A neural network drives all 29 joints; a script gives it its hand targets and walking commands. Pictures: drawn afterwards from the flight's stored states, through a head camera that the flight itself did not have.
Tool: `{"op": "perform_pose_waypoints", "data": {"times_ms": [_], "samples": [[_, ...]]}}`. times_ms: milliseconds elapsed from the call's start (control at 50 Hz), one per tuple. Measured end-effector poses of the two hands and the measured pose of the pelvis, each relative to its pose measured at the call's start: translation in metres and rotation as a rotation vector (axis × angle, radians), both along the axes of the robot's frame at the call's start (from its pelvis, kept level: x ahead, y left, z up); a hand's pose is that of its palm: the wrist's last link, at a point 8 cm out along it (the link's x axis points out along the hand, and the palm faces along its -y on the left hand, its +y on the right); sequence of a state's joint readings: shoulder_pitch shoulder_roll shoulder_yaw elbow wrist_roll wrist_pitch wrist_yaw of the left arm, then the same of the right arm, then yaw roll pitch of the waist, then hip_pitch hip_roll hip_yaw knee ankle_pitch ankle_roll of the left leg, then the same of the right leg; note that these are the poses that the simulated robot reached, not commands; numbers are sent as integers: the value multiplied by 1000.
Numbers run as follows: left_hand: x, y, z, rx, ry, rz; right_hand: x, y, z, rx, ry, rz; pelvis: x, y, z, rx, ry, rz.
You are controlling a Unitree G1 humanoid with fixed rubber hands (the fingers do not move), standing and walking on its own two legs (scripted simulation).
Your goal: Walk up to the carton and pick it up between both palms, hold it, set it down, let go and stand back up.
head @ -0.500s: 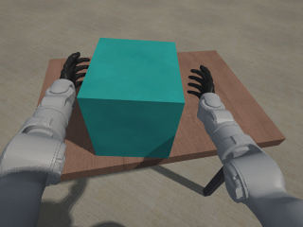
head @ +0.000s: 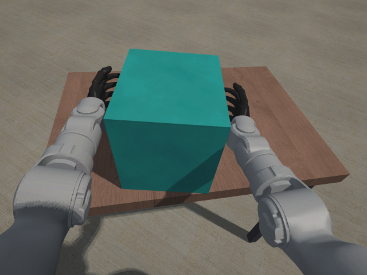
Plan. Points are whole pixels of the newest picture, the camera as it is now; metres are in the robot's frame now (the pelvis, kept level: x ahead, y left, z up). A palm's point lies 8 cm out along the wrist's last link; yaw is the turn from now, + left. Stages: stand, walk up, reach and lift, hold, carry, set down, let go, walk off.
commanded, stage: reach and lift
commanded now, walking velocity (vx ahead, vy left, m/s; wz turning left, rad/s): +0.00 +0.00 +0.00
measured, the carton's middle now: (169, 122) +0.47 -0.02 +0.08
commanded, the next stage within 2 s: none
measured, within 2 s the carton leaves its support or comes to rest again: neither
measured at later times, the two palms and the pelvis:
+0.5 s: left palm (97, 101) +0.47 +0.14 +0.15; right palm (238, 118) +0.42 -0.17 +0.13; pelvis +0.00 +0.00 +0.00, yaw +0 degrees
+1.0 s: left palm (96, 103) +0.47 +0.14 +0.15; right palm (239, 121) +0.41 -0.17 +0.13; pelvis +0.03 +0.01 +0.01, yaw +1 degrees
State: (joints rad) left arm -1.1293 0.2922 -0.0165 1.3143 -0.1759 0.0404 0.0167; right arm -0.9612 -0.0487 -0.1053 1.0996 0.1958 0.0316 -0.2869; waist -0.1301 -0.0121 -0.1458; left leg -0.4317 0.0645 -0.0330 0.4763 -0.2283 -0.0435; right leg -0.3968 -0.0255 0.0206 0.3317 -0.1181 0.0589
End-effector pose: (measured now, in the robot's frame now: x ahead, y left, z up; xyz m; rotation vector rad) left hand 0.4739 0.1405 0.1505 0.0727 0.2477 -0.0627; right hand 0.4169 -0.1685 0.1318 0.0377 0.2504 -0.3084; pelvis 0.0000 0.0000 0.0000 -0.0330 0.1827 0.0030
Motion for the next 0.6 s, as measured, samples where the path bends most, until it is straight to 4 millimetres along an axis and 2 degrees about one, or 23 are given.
{"op": "perform_pose_waypoints", "data": {"times_ms": [600], "samples": [[-1,0,0,1,-16,-1,-1,1,-1,28,-30,6,1,-1,4,9,-27,3]]}}
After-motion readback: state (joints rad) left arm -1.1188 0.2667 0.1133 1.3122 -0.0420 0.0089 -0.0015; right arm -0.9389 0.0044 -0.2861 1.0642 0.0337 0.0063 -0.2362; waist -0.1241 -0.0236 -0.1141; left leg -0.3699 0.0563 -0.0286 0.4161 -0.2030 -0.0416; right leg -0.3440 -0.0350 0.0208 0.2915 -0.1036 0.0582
